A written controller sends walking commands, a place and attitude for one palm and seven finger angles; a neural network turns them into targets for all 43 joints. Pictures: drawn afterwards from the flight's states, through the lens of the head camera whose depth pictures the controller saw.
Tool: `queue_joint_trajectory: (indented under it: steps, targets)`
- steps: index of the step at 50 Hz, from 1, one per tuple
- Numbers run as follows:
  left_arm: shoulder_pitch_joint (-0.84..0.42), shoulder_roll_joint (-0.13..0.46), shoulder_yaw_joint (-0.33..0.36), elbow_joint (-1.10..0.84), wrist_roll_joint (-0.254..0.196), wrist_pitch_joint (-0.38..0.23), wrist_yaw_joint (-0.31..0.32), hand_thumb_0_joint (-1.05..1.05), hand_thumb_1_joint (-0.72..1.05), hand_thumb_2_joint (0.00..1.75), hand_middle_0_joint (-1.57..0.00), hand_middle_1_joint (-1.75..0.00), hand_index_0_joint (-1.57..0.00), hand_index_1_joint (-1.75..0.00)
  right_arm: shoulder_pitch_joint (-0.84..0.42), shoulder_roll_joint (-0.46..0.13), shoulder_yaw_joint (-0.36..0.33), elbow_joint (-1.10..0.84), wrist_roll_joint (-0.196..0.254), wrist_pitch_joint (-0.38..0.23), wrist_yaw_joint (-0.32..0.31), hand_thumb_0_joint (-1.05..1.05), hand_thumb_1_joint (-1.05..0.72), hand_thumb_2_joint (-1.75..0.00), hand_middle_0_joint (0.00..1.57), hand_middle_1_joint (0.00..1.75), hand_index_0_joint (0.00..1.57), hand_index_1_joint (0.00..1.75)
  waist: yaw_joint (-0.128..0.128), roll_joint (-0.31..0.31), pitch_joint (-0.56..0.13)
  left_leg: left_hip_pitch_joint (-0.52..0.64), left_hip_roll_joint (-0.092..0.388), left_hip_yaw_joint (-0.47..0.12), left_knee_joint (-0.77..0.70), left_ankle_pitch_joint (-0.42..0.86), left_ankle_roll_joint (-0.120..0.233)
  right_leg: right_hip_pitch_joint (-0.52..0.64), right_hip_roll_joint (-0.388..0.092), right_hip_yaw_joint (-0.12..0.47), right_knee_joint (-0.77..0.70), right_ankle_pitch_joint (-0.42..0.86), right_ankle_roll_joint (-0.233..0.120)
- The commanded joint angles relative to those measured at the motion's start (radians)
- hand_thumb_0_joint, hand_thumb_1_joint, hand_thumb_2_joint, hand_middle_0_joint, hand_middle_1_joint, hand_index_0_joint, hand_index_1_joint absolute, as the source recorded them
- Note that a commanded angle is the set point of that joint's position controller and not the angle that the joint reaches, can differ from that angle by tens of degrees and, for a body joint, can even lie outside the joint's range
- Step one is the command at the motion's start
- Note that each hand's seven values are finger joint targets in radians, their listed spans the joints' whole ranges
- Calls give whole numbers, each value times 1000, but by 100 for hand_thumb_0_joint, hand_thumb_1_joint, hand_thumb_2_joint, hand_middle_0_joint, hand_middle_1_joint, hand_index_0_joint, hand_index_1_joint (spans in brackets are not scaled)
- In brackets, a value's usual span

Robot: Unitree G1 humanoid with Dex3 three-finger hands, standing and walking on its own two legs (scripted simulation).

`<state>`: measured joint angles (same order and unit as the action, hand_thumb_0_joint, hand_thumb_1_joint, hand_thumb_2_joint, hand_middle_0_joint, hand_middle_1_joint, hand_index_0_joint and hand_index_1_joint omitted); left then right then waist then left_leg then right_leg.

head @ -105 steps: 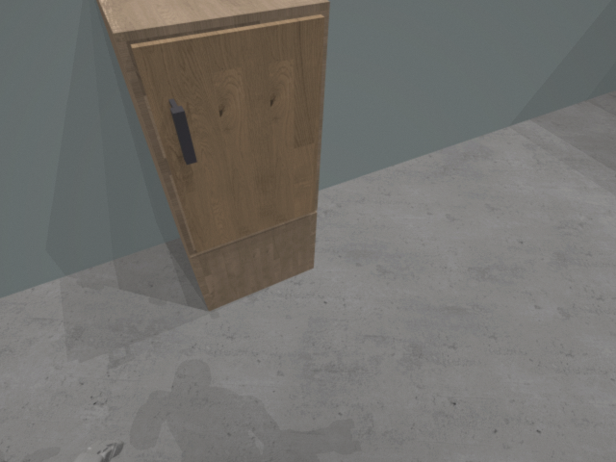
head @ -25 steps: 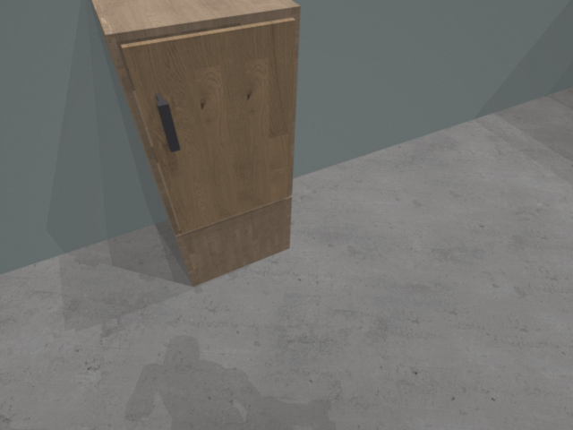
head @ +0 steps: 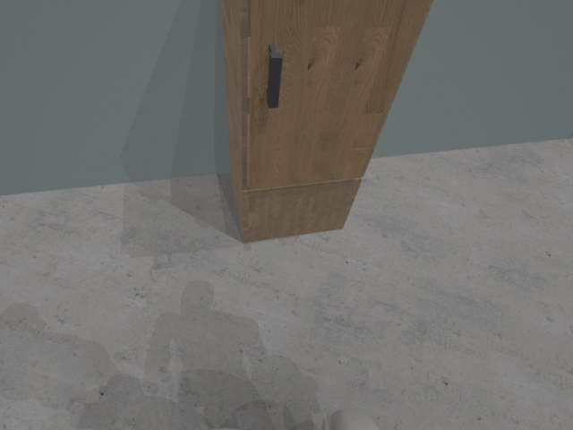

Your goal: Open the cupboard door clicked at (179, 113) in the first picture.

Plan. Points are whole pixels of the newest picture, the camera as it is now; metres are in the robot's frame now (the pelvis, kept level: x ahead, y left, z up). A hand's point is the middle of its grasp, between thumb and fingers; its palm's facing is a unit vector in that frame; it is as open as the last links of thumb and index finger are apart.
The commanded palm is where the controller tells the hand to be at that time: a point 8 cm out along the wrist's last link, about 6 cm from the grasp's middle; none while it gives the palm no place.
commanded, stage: turn to face it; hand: left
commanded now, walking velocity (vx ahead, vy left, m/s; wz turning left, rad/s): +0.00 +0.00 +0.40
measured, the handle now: (272, 76) +0.82 +0.07 +0.02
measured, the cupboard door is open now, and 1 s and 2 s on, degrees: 0 0 0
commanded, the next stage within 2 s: take the last steps up to it in 0.40 s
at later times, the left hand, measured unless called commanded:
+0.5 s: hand out of the picture +0.03 +0.17 -0.15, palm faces +0.19 -0.94 -0.28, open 7.4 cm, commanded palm none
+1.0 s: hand out of the picture -0.10 +0.08 -0.17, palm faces +0.30 -0.95 -0.06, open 7.4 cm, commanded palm none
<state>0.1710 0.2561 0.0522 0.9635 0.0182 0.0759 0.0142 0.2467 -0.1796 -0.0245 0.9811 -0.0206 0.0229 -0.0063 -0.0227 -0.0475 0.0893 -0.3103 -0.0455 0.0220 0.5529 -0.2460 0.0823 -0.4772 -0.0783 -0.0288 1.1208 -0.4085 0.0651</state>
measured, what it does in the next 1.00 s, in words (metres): steps on the spot: right foot, then left foot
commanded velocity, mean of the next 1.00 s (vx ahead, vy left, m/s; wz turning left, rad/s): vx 0.16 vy -0.08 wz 0.07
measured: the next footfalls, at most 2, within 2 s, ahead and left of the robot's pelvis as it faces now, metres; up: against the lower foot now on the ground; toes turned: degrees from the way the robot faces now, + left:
right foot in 0.48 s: +0.03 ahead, -0.15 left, +0.00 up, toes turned +9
left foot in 0.94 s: +0.03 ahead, +0.09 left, +0.00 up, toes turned +20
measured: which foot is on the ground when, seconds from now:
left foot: down 0.00-0.48, up 0.50-0.92, down 0.94-1.00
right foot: up 0.00-0.46, down 0.48-0.94, up 0.96-1.00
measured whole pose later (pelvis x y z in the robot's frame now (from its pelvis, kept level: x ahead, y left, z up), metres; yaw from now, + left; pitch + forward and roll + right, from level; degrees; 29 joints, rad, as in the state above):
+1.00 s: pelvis +0.05 -0.02 +0.00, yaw +10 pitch +0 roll -1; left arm 0.50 0.12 0.04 1.18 0.03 0.02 -0.01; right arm 0.21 -0.12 -0.04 1.06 -0.03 -0.05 -0.04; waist 0.04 -0.07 0.01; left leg -0.20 0.07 0.15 0.55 -0.35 0.01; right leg -0.25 0.00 -0.05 0.79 -0.44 -0.02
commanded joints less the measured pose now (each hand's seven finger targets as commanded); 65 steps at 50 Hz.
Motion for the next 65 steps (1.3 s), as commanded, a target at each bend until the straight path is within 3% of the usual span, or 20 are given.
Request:
queue_joint_trajectory:
  steps: [1,15,20,22,23,24,25,26,27,30,40,42,45,46,47,48,51,55,60,65]
  targets:
    - [15,75,32,-61,2,-37,4,0,90,90,-20,-30,-20,-30,40,-214,-61,-65,4,-31,-24,0,-90,-90,20,30,20,30,3,134,-158,202,254,-325,-265,260,55,-89,-16,55,21,68,15]
    - [-4,53,23,-61,0,-34,13,0,90,90,-20,-30,-20,-30,55,-201,-72,-48,-6,-8,-22,0,-90,-90,20,30,20,30,-19,181,-109,161,240,-451,-299,125,96,41,38,46,-293,-26,3]
    - [88,42,18,-45,-7,-43,20,0,90,90,-20,-30,-20,-30,9,-203,-73,-53,-5,-1,-13,0,-90,-90,20,30,20,30,20,192,-114,48,203,-449,-283,81,71,229,75,37,-500,43,-25]
    - [147,49,20,-28,-5,-54,24,0,90,90,-20,-30,-20,-30,-20,-186,-69,-57,3,1,-8,0,-90,-90,20,30,20,30,51,147,-110,-70,152,-391,-240,-13,17,396,59,28,-707,174,-32]
    - [158,91,25,-27,3,-63,29,0,90,90,-20,-30,-20,-30,-9,-145,-65,-58,10,3,-3,0,-90,-90,20,30,20,30,50,36,-99,-163,80,-315,-130,-101,-34,459,-40,128,-810,127,-63]
    - [145,169,40,-47,16,-70,34,0,90,90,-20,-30,-20,-30,3,-93,-56,-79,15,3,-3,0,-90,-90,20,30,20,30,45,-214,-74,-299,-35,-153,107,-199,-92,452,-269,417,-921,-23,-153]
    - [100,186,39,-74,7,-67,33,0,90,90,-20,-30,-20,-30,-8,-138,-72,-87,0,9,-7,0,-90,-90,20,30,20,30,41,-186,-33,-246,-41,-117,301,-262,-102,272,-377,455,-951,60,-223]
    - [51,142,34,-83,3,-69,34,0,90,90,-20,-30,-20,-30,8,-139,-74,-70,-7,18,-3,0,-90,-90,20,30,20,30,13,-116,-45,-195,-4,-143,415,-216,-92,203,-317,367,-962,-18,-233]
    - [32,105,27,-76,0,-80,31,0,90,90,-20,-30,-20,-30,20,-124,-69,-46,-10,25,1,0,-90,-90,20,30,20,30,-2,-147,-8,-202,17,-126,464,-167,-92,174,-242,339,-987,-88,-205]
    - [105,28,-1,-22,-1,-106,14,0,90,90,-20,-30,-20,-30,62,-92,-62,-4,-17,11,14,0,-90,-90,20,30,20,30,-10,-65,14,-215,51,-55,516,-40,-98,228,-134,201,-969,-50,-163]
    - [352,25,7,115,17,-119,-1,0,90,90,-20,-30,-20,-30,-126,-50,-44,-16,-12,-32,8,0,-90,-90,20,30,20,30,89,-101,29,-208,129,70,225,-172,-109,386,-155,247,-937,113,-260]
    - [344,27,11,129,16,-115,-2,0,90,90,-20,-30,-20,-30,-96,-34,-37,-4,-7,-45,1,0,-90,-90,20,30,20,30,72,-95,-9,-127,119,84,125,-177,-98,383,-148,238,-893,203,-265]
    - [296,6,14,146,0,-108,-10,0,90,90,-20,-30,-20,-30,66,-41,-37,75,-3,-69,-21,0,-90,-90,20,30,20,30,-3,-22,-76,222,102,130,-148,10,-90,240,-53,133,-723,253,-191]
    - [296,-40,8,138,-5,-107,-14,0,90,90,-20,-30,-20,-30,179,-111,-50,114,-3,-82,-35,0,-90,-90,20,30,20,30,-55,136,-131,436,239,-34,-226,-17,-60,85,5,79,-521,215,-147]
    - [297,-82,-1,114,-2,-107,-26,0,90,90,-20,-30,-20,-30,273,-218,-80,136,-10,-81,-43,0,-90,-90,20,30,20,30,-77,372,-144,544,509,-356,-304,-63,24,-149,79,-41,-275,-78,-90]
    - [218,-29,8,87,16,-98,-25,0,90,90,-20,-30,-20,-30,292,-233,-81,135,-10,-71,-48,0,-90,-90,20,30,20,30,-97,266,-85,467,588,-407,-350,-90,79,-201,54,4,-117,-140,-90]
    - [173,-38,23,107,25,-82,-43,0,90,90,-20,-30,-20,-30,182,-110,-47,126,-9,-83,-55,0,-90,-90,20,30,20,30,-35,174,72,260,487,-198,-359,121,45,-200,-23,39,27,36,-68]
    - [207,-86,21,120,21,-65,-54,0,90,90,-20,-30,-20,-30,196,-72,-29,124,-5,-103,-56,0,-90,-90,20,30,20,30,8,180,61,251,375,34,-316,393,-13,-205,-5,-7,71,166,-51]
    - [49,-72,12,45,14,-60,-67,0,90,90,-20,-30,-20,-30,234,-81,-26,137,-8,-104,-48,0,-90,-90,20,30,20,30,4,237,124,231,350,89,-346,391,1,-247,-29,-58,-114,263,-42]
    - [-21,-40,10,25,3,-75,-61,0,90,90,-20,-30,-20,-30,236,-138,-49,150,-14,-90,-43,0,-90,-90,20,30,20,30,5,237,94,248,375,119,-247,635,-4,-3,30,-131,-426,205,-88]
